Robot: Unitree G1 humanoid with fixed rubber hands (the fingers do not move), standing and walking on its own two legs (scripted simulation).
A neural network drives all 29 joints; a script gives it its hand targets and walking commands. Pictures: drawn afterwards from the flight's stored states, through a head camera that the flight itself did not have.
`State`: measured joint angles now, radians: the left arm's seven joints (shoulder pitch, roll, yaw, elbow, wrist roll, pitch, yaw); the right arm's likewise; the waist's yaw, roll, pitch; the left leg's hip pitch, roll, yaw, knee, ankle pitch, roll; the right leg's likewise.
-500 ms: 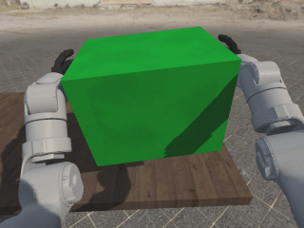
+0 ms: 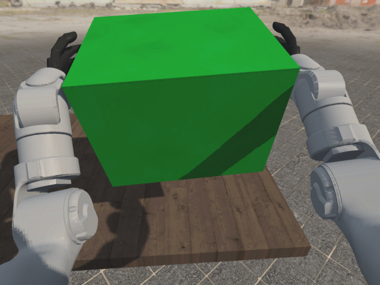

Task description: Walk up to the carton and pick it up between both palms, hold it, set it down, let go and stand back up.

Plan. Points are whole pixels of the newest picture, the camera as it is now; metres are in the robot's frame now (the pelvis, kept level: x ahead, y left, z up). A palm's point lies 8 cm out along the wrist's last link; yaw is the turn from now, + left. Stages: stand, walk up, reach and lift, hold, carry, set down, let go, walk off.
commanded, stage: set down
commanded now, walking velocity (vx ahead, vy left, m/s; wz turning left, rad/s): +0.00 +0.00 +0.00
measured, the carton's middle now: (181, 96) +0.38 -0.01 +0.31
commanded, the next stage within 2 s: none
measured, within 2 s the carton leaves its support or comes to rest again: neither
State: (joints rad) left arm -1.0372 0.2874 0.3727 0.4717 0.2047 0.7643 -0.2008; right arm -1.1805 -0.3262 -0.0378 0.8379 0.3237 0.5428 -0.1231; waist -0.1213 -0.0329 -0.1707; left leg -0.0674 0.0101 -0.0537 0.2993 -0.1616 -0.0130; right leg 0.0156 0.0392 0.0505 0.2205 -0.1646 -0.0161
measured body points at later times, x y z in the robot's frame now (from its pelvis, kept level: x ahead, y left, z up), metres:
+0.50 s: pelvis +0.00 +0.01 +0.00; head -0.05 +0.05 +0.44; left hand +0.42 +0.19 +0.29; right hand +0.38 -0.21 +0.28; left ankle +0.01 +0.13 -0.75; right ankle -0.02 -0.11 -0.75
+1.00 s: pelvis +0.00 +0.02 +0.00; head -0.04 +0.05 +0.45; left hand +0.43 +0.19 +0.27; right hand +0.38 -0.21 +0.25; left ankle +0.01 +0.13 -0.75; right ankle -0.02 -0.11 -0.75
